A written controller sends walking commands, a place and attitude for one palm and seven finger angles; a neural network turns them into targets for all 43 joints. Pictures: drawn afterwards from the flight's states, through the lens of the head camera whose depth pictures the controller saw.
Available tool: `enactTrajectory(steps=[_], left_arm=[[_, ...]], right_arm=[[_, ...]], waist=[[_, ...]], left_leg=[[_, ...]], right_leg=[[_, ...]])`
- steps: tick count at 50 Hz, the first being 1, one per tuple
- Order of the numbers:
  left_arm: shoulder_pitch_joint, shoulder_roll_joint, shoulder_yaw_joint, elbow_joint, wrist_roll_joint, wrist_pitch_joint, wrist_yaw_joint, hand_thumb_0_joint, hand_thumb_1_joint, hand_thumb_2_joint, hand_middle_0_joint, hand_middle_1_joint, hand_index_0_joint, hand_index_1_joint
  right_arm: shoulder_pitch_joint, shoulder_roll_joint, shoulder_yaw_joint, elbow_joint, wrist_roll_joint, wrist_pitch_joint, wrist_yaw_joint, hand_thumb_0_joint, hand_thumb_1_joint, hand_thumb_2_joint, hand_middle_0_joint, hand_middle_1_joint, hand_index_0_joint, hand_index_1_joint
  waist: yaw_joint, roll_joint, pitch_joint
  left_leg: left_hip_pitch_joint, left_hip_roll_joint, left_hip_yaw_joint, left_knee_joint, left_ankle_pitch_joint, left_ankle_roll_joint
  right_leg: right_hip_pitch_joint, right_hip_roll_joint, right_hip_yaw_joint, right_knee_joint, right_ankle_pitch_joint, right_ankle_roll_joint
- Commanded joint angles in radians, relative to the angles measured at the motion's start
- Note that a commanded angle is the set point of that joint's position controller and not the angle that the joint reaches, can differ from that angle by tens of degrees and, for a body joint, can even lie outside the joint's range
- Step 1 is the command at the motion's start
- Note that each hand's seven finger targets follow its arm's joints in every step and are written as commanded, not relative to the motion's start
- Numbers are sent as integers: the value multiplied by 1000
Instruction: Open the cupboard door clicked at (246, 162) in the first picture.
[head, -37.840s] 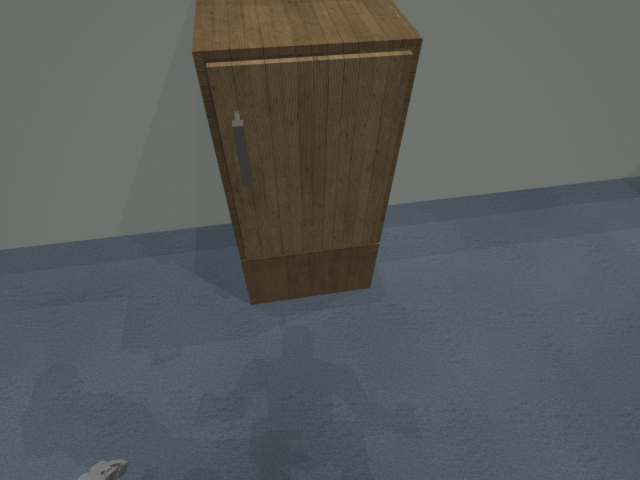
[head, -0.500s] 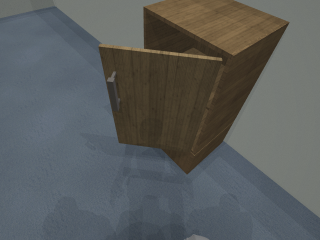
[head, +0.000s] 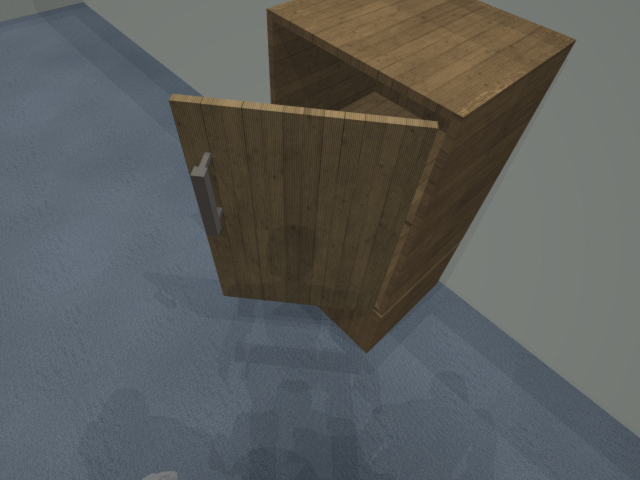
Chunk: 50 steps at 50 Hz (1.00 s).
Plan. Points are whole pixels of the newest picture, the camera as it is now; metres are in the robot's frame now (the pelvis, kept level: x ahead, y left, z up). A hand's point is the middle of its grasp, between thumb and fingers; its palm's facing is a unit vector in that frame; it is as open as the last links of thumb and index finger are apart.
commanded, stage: come to a stop and stand still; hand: left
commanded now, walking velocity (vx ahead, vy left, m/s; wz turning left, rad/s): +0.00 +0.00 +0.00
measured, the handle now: (210, 195) +0.57 +0.22 -0.04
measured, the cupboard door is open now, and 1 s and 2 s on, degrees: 41 41 41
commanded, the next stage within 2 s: look again from close up in 0.68 s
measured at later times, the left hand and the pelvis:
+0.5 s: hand out of the picture -0.03 +0.16 -0.16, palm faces -0.02 -0.97 -0.24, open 7.4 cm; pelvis -0.05 -0.02 +0.00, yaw -1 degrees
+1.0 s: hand out of the picture -0.02 +0.14 -0.17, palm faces +0.00 -0.98 -0.21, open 7.3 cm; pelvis -0.03 -0.03 +0.00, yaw -1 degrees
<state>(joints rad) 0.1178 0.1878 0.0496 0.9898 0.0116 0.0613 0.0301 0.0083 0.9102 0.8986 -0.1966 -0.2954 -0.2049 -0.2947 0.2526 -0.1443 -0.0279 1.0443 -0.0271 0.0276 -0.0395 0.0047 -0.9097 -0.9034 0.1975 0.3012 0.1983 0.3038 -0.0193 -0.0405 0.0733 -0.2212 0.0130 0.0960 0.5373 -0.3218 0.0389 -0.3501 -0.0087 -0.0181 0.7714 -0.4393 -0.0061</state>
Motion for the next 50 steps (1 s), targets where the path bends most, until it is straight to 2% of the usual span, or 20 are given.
enactTrajectory(steps=[1, 2, 3, 4, 5, 6, 7, 8, 9, 11, 12, 14, 15, 17, 19, 21, 26, 31, 40, 50], left_arm=[[158, 119, -2, -60, -5, -67, 32, 0, 900, 900, -200, -300, -200, -300], [163, 124, 4, -56, 5, -86, 30, 0, 900, 900, -200, -300, -200, -300], [137, 142, -3, -62, 4, -101, 28, 0, 900, 900, -200, -300, -200, -300], [113, 150, -9, -69, 6, -101, 25, 0, 900, 900, -200, -300, -200, -300], [110, 142, -12, -71, 4, -93, 21, 0, 900, 900, -200, -300, -200, -300], [119, 123, -12, -65, 0, -81, 23, 0, 900, 900, -200, -300, -200, -300], [139, 102, -14, -61, 0, -72, 25, 0, 900, 900, -200, -300, -200, -300], [137, 92, -20, -52, 4, -68, 24, 0, 900, 900, -200, -300, -200, -300], [147, 92, -21, -50, 5, -65, 23, 0, 900, 900, -200, -300, -200, -300], [142, 102, -27, -45, 4, -61, 17, 0, 900, 900, -200, -300, -200, -300], [136, 105, -30, -44, 5, -60, 14, 0, 900, 900, -200, -300, -200, -300], [132, 118, -33, -43, 5, -63, 9, 0, 900, 900, -200, -300, -200, -300], [131, 125, -35, -39, 5, -62, 8, 0, 900, 900, -200, -300, -200, -300], [137, 129, -36, -38, 7, -61, 4, 0, 900, 900, -200, -300, -200, -300], [140, 130, -35, -37, 8, -64, 4, 0, 900, 900, -200, -300, -200, -300], [153, 126, -31, -33, 7, -64, 3, 0, 900, 900, -200, -300, -200, -300], [186, 109, -31, -7, 5, -70, -1, 0, 900, 900, -200, -300, -200, -300], [198, 90, -33, 25, 2, -78, -1, 0, 900, 900, -200, -300, -200, -300], [211, 63, -38, 78, -2, -88, 3, 0, 900, 900, -200, -300, -200, -300], [210, 59, -35, 96, 1, -91, 7, 0, 900, 900, -200, -300, -200, -300]], right_arm=[[-32, -151, -39, -146, 13, -35, 14, 0, -900, -900, 200, 300, 200, 300], [34, -126, -33, -153, 12, -39, 13, 0, -900, -900, 200, 300, 200, 300], [80, -93, -22, -168, 9, -49, 15, 0, -900, -900, 200, 300, 200, 300], [106, -94, -28, -166, 12, -56, 14, 0, -900, -900, 200, 300, 200, 300], [115, -121, -33, -150, 13, -55, 13, 0, -900, -900, 200, 300, 200, 300], [102, -153, -36, -150, 16, -50, 10, 0, -900, -900, 200, 300, 200, 300], [70, -173, -39, -158, 17, -43, 8, 0, -900, -900, 200, 300, 200, 300], [48, -164, -33, -164, 14, -44, 8, 0, -900, -900, 200, 300, 200, 300], [32, -160, -30, -166, 14, -42, 7, 0, -900, -900, 200, 300, 200, 300], [2, -143, -24, -160, 15, -36, 12, 0, -900, -900, 200, 300, 200, 300], [-2, -137, -22, -157, 13, -34, 15, 0, -900, -900, 200, 300, 200, 300], [-3, -130, -16, -142, 11, -33, 20, 0, -900, -900, 200, 300, 200, 300], [-1, -127, -15, -135, 11, -30, 23, 0, -900, -900, 200, 300, 200, 300], [17, -131, -13, -123, 8, -26, 28, 0, -900, -900, 200, 300, 200, 300], [41, -131, -10, -106, 7, -27, 29, 0, -900, -900, 200, 300, 200, 300], [57, -133, -7, -92, 5, -30, 30, 0, -900, -900, 200, 300, 200, 300], [80, -124, 0, -60, 5, -38, 28, 0, -900, -900, 200, 300, 200, 300], [115, -106, 9, -16, 8, -46, 24, 0, -900, -900, 200, 300, 200, 300], [143, -84, 19, 44, 14, -60, 14, 0, -900, -900, 200, 300, 200, 300], [118, -74, 13, 60, 15, -59, 9, 0, -900, -900, 200, 300, 200, 300]], waist=[[62, 194, -162], [23, 98, -201], [-4, 67, -222], [-36, 123, -178], [-26, 160, -208], [-12, 152, -217], [4, 100, -185], [8, 74, -146], [12, 35, -113], [7, -5, -52], [5, -14, -28], [2, 11, 1], [-1, -10, 23], [-6, -31, 48], [-10, -23, 40], [-7, 14, 35], [5, 33, 28], [9, 25, 12], [16, 47, -17], [14, 36, -23]], left_leg=[[27, 189, -109, 103, 657, 41], [2, 121, -73, 168, 511, -3], [-5, 78, -51, 118, 355, -27], [50, 48, -56, 1, 360, -31], [118, 105, -98, 19, 609, -5], [156, 166, -132, 12, 736, 26], [126, 186, -129, 10, 677, 46], [96, 171, -128, 1, 646, 44], [65, 149, -118, -2, 546, 33], [23, 110, -97, -46, 244, 10], [10, 97, -97, -72, 116, 6], [6, 77, -91, -101, 11, 0], [1, 68, -90, -111, -53, -4], [5, 59, -93, -120, -99, -6], [15, 61, -92, -129, -93, -6], [-2, 68, -104, -157, -113, -6], [-35, 73, -114, -181, -107, -6], [-28, 75, -108, -177, -50, -11], [5, 92, -102, -166, 114, -14], [51, 95, -85, -149, 186, -19]], right_leg=[[66, -62, 83, -195, 267, -31], [113, -130, 188, -200, 590, -74], [173, -189, 194, -188, 839, -99], [123, -168, 132, -125, 865, -74], [100, -95, 92, -91, 692, -34], [78, -46, 39, -86, 461, -17], [80, -25, 29, -122, 310, -12], [82, -24, 38, -149, 314, -16], [83, -33, 62, -176, 342, -22], [48, -58, 107, -236, 303, -26], [25, -65, 128, -270, 235, -29], [-2, -74, 151, -320, 142, -35], [-29, -77, 163, -351, 58, -39], [-86, -79, 175, -400, -92, -42], [-92, -76, 171, -414, -116, -41], [-84, -70, 157, -407, -120, -38], [-39, -68, 149, -406, -79, -39], [-2, -76, 146, -407, -19, -44], [78, -76, 114, -369, 197, -43], [92, -81, 112, -365, 312, -39]])
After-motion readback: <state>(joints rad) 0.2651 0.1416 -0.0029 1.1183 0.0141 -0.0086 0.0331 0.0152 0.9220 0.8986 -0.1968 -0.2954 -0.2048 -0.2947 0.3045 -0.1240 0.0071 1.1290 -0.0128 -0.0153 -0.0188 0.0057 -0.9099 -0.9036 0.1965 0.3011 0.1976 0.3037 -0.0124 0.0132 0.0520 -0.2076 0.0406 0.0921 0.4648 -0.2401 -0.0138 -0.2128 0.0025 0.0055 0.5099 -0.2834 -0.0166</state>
